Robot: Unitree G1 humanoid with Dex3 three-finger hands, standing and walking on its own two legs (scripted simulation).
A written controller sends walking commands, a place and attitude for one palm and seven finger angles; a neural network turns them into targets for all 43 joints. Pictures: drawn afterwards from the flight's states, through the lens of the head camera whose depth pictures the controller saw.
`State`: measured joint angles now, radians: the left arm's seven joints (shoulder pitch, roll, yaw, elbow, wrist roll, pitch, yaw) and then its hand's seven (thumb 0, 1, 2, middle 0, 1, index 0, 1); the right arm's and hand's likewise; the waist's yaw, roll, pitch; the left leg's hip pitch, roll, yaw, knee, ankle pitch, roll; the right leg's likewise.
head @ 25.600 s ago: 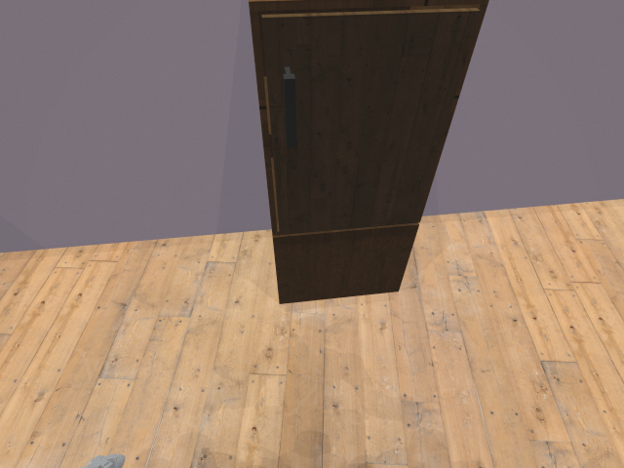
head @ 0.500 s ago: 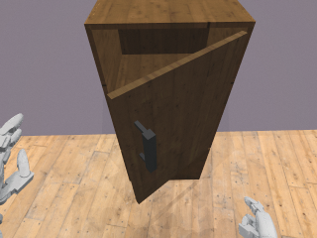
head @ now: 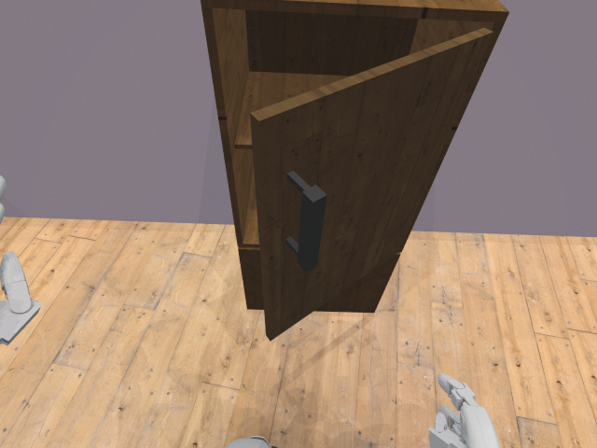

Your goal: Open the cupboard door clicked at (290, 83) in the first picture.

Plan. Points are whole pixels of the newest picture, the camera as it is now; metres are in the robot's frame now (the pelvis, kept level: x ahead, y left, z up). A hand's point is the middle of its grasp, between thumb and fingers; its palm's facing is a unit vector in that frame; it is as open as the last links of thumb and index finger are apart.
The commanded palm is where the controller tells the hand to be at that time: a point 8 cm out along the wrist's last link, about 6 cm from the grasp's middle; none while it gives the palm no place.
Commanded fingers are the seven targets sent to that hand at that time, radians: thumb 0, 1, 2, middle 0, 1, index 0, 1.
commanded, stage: step back with the hand held close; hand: left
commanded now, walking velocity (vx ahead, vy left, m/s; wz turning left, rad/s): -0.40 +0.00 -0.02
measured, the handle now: (301, 223) +0.40 +0.03 +0.08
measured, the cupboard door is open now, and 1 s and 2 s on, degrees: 37 37 37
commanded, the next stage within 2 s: stop stepping back and stand still in 0.52 s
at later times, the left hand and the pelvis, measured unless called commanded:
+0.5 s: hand out of the picture +0.12 +0.29 +0.19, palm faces +0.39 -0.84 -0.37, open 7.4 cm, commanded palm +0.06 +0.33 +0.19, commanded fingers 0.00 0.90 0.90 -0.20 -0.30 -0.20 -0.30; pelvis -0.09 +0.03 +0.01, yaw -2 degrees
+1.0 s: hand out of the picture -0.06 +0.33 +0.21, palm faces +0.40 -0.82 -0.41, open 7.4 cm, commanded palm -0.09 +0.36 +0.19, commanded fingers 0.00 0.90 0.90 -0.20 -0.30 -0.20 -0.30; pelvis -0.25 +0.08 +0.01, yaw -6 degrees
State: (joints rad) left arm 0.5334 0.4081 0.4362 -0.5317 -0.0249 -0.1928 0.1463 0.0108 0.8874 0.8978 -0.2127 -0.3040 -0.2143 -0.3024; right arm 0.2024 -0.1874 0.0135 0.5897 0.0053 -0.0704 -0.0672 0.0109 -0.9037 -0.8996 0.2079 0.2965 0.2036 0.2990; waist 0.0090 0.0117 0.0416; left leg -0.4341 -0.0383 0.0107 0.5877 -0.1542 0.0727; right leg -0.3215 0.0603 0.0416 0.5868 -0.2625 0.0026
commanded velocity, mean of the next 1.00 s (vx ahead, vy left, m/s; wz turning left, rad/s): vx -0.08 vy -0.01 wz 0.00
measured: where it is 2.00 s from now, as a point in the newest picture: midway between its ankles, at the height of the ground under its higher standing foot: outside the picture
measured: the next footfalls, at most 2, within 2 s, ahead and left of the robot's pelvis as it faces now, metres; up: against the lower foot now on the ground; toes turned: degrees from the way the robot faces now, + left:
right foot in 0.58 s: -0.26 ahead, -0.09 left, -0.01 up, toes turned -7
right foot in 0.86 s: -0.19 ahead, -0.03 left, +0.01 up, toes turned -10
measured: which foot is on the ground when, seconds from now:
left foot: down 0.00-0.82, up 0.84-1.00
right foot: down 0.00-0.22, up 0.24-0.56, down 0.58-0.68, up 0.70-0.84, down 0.86-1.00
